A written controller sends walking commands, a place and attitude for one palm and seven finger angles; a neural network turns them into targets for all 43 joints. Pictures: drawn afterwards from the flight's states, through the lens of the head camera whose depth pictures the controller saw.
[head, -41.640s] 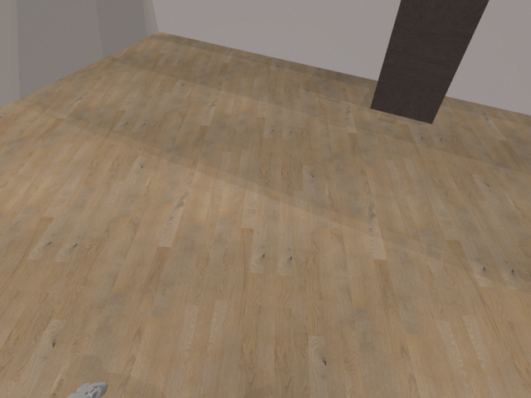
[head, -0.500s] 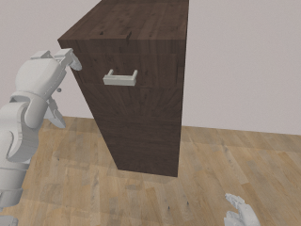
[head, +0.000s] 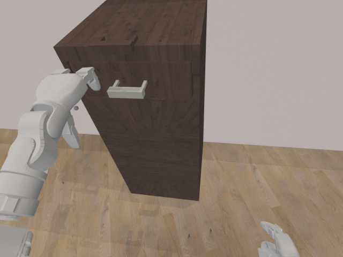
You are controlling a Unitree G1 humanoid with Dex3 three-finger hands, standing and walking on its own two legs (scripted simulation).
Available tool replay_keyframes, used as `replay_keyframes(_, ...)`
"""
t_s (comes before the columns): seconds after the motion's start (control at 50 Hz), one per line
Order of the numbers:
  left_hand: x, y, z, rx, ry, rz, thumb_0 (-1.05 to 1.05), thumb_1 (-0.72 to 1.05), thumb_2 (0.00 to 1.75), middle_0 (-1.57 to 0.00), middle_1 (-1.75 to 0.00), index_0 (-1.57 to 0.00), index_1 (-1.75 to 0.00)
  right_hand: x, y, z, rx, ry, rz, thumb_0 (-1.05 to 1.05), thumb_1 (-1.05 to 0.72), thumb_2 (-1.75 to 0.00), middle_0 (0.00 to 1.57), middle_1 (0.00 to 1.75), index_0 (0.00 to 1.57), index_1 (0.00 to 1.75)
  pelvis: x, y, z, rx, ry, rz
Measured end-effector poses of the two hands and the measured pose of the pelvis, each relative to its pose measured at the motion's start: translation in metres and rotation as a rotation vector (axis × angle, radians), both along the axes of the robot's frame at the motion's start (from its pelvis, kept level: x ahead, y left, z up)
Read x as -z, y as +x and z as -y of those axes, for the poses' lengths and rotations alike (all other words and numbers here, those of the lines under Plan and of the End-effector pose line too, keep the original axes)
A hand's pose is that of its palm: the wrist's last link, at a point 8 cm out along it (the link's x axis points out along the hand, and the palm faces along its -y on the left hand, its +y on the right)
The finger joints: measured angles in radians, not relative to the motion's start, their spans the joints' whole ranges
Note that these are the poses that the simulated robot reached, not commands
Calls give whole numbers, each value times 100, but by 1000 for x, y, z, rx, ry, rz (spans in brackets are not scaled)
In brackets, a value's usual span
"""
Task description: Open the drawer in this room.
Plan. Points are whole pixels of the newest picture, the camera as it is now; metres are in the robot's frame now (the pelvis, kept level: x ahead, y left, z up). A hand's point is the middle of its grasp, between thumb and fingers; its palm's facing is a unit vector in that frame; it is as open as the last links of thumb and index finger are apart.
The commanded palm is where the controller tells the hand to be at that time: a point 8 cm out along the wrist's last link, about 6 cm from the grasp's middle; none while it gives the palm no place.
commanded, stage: move the hooked fingers above the handle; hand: left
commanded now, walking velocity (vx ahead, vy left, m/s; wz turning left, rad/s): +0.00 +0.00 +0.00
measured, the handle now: (128, 87) +0.56 +0.21 +0.10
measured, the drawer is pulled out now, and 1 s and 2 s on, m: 0.00 0.00 0.00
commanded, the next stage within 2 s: none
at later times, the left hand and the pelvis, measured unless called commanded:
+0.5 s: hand (102, 106) +0.42 +0.23 +0.14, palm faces -0.09 -0.02 -1.00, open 13.9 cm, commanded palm +0.41 +0.23 +0.23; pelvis +0.03 +0.01 +0.00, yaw -1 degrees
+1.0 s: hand (112, 90) +0.47 +0.22 +0.15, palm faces -0.07 +0.03 -1.00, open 13.8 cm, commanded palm +0.47 +0.21 +0.22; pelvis +0.03 +0.01 +0.00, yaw +0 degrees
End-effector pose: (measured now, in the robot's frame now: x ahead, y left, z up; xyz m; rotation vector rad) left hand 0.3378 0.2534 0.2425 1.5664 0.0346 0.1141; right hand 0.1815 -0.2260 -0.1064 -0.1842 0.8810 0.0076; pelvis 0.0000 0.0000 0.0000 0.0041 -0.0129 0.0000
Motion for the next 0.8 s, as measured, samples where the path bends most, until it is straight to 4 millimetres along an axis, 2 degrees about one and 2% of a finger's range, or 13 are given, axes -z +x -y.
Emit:
replay_keyframes(0.08,22,9,34,166,-4,-83,0,-49,30,-31,-120,-31,-120,3,-5,6,35,-15,-14,1,-91,-89,20,30,20,30,0,7,-3,7,3,-6)
replay_keyframes(0.16,23,17,53,301,-31,-40,0,-49,30,-32,-120,-32,-120,3,-9,9,69,-26,-22,1,-91,-89,20,30,20,30,0,13,-4,18,4,-11)
replay_keyframes(0.22,10,29,44,282,-48,57,0,-49,30,-32,-120,-32,-120,5,-12,9,83,-24,-45,1,-91,-89,20,30,20,30,0,16,-4,24,4,-21)
replay_keyframes(0.3,-5,47,12,112,-45,130,0,-49,30,-32,-120,-32,-120,11,-16,8,84,-13,-97,1,-91,-89,20,30,20,30,0,19,-5,29,4,-44)
replay_keyframes(0.36,-2,56,-8,-17,-15,83,0,-49,30,-31,-120,-31,-120,14,-15,7,84,-5,-124,1,-91,-89,20,30,20,30,0,23,-6,28,4,-60)
replay_keyframes(0.4,7,59,-11,-49,-4,16,0,-49,30,-31,-120,-31,-120,14,-13,7,86,-4,-129,1,-91,-89,20,30,20,30,0,25,-8,22,3,-65)
replay_keyframes(0.46,29,62,3,11,-7,-93,0,-49,30,-31,-120,-31,-120,12,-5,5,87,-16,-118,1,-91,-89,20,30,20,30,1,29,-11,13,3,-67)
replay_keyframes(0.52,47,64,31,166,-23,-147,0,-49,30,-31,-120,-31,-120,7,4,3,90,-36,-89,1,-91,-89,20,30,20,30,1,33,-14,10,2,-65)
replay_keyframes(0.6,46,68,63,352,-39,-74,0,-49,30,-32,-120,-32,-120,2,12,-1,99,-45,-53,1,-91,-89,20,30,20,30,2,36,-17,16,0,-72)
replay_keyframes(0.64,36,77,66,369,-49,5,0,-49,30,-32,-120,-32,-120,3,13,-3,102,-40,-53,1,-91,-89,20,30,20,30,2,37,-17,20,0,-80)
replay_keyframes(0.7,21,92,56,299,-52,96,0,-49,30,-33,-120,-32,-120,8,7,-7,102,-22,-87,1,-91,-89,20,30,20,30,3,36,-17,28,1,-93)
replay_keyframes(0.76,24,90,57,256,10,96,0,-49,30,-37,-120,-31,-120,16,-1,-11,82,-4,-143,1,-91,-89,20,30,20,30,2,35,-17,27,2,-100)
replay_keyframes(0.8,30,94,50,172,10,53,0,-49,30,-37,-120,-31,-120,21,-7,-12,82,9,-171,1,-91,-89,20,30,20,30,2,32,-15,27,3,-98)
